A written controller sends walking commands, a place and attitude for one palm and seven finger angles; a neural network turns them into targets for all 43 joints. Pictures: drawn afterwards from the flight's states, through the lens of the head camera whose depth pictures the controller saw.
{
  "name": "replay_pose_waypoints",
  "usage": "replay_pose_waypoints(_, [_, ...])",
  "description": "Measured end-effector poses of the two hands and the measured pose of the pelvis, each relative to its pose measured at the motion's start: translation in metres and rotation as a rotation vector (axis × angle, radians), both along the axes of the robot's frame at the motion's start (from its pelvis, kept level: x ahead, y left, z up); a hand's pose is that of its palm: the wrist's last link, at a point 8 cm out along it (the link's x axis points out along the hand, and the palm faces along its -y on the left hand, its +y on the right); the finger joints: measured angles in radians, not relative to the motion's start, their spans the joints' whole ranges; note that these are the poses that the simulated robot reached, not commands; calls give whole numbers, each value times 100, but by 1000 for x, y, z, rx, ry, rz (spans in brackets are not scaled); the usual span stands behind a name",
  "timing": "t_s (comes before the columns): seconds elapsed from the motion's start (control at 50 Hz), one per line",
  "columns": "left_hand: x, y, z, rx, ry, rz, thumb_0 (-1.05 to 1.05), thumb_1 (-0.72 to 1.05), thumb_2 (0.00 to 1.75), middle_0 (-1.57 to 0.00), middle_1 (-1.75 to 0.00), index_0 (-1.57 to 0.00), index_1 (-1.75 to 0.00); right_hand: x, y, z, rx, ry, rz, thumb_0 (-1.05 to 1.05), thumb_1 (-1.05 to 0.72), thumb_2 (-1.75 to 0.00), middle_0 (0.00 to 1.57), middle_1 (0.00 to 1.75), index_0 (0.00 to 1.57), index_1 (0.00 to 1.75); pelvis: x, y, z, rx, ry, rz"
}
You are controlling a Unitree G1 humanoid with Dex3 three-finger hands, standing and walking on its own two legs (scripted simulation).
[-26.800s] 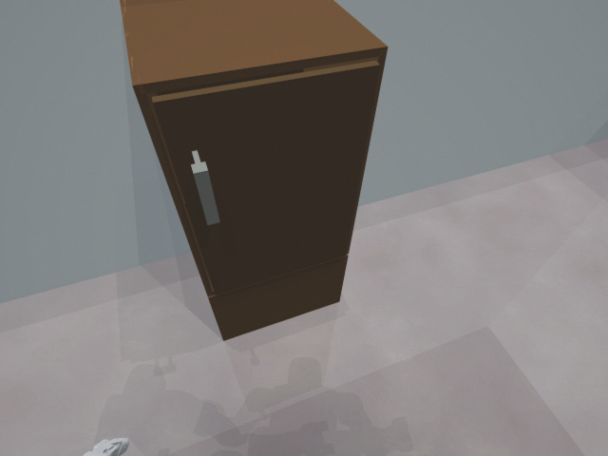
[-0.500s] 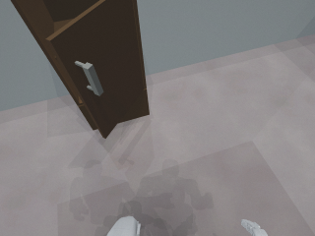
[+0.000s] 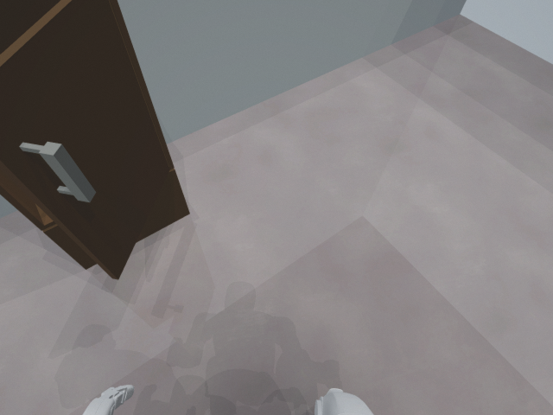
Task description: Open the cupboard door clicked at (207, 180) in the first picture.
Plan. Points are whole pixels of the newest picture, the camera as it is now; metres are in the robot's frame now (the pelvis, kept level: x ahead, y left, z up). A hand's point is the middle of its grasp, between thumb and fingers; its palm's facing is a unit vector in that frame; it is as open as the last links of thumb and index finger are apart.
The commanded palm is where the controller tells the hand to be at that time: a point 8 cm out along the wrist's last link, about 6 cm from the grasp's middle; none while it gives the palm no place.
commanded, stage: walk to a spot facing it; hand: left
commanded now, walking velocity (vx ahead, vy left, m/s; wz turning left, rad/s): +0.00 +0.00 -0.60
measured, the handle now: (58, 172) +0.47 +0.42 -0.01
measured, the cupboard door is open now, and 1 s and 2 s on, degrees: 44 44 44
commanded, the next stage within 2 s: turn to face it in 1.76 s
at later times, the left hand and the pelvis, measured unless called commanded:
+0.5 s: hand (187, 385) +0.17 +0.16 -0.18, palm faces -0.27 -0.95 -0.17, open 7.4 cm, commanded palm none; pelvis +0.06 -0.01 -0.01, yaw -18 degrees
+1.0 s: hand (325, 247) +0.44 -0.08 -0.17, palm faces -0.59 -0.78 -0.20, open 7.4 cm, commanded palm none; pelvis +0.22 -0.15 -0.02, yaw -34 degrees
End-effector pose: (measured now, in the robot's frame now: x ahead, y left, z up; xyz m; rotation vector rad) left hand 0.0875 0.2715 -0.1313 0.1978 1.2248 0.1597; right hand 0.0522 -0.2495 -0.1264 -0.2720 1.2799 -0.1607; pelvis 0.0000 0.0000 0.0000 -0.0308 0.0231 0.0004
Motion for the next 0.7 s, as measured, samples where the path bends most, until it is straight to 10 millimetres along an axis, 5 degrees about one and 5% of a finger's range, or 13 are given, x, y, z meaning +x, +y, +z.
replay_pose_waypoints(0.1, [47, -29, -1, 42, -53, -130, 1, 91, 90, -20, -30, -19, -30, -42, -33, -25, 19, 55, -133, 0, -90, -89, 20, 30, 20, 30, 7, -19, -17, 27, 0, -80])
replay_pose_waypoints(0.18, [60, -51, 5, 53, -60, -181, 1, 91, 90, -20, -30, -20, -30, -53, -47, -25, 12, 75, -209, 0, -91, -89, 20, 30, 20, 30, 6, -25, -12, 32, -10, -124])
replay_pose_waypoints(0.34, [64, -74, 3, -8, -7, -246, 1, 91, 90, -20, -30, -20, -30, -25, -45, -2, 28, -45, -259, 0, -91, -89, 20, 30, 19, 30, 22, -27, 1, 50, -2, -220])
replay_pose_waypoints(0.48, [81, -61, -19, -59, 57, -263, 1, 90, 90, -20, -30, -20, -30, 14, -27, 4, -11, -158, -283, 0, -91, -89, 20, 30, 20, 30, 58, -9, -9, 16, 17, -296])
replay_pose_waypoints(0.6, [144, -70, -12, -70, 66, -359, 1, 91, 90, -20, -30, -20, -30, -8, -5, 13, -5, -75, -377, 0, -91, -89, 20, 30, 20, 30, 93, -14, 3, 4, 12, -373])
replay_pose_waypoints(0.7, [215, -108, -7, -80, 16, -455, 1, 91, 90, -20, -30, -19, -30, -43, 14, 11, 38, 72, -494, 0, -91, -89, 20, 30, 20, 30, 124, -31, 5, 1, 15, -444])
